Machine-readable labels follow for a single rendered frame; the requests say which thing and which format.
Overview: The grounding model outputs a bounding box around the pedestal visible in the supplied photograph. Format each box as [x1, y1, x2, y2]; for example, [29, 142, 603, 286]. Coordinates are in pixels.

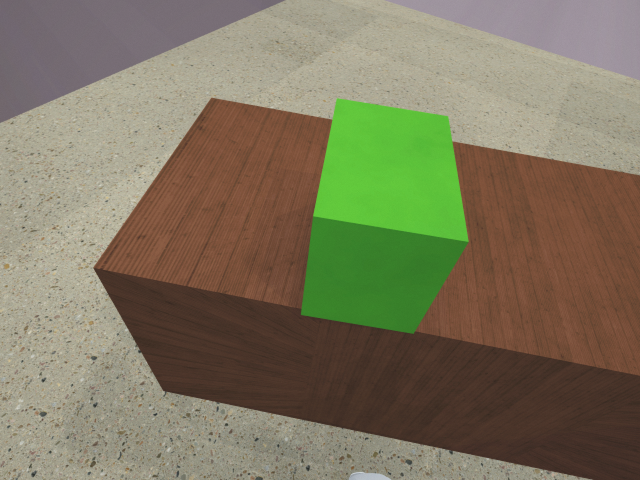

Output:
[93, 98, 640, 480]

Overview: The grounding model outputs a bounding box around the carton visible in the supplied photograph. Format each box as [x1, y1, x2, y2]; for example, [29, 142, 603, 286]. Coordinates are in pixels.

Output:
[301, 98, 469, 334]

